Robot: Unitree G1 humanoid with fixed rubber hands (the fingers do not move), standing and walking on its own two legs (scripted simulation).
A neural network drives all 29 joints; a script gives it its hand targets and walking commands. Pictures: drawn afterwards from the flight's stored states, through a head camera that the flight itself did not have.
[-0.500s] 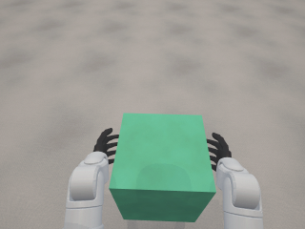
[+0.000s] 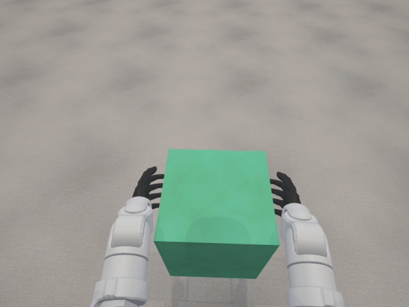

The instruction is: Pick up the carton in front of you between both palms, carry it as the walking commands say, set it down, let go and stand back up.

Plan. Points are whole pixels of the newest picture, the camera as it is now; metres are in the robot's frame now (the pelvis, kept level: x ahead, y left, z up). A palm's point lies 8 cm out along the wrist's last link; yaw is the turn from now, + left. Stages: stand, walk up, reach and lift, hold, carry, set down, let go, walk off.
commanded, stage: carry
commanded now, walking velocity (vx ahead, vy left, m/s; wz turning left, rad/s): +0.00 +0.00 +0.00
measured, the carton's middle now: (214, 217) +0.31 +0.00 -0.05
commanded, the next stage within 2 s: hold in 0.94 s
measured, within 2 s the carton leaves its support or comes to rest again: neither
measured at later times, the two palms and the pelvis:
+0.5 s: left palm (135, 208) +0.28 +0.16 +0.04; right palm (287, 214) +0.28 -0.14 +0.04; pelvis -0.01 +0.01 +0.00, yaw +0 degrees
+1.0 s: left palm (128, 212) +0.27 +0.17 +0.04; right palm (283, 218) +0.27 -0.13 +0.04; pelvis -0.02 +0.02 +0.00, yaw +2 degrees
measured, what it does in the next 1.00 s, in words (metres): stands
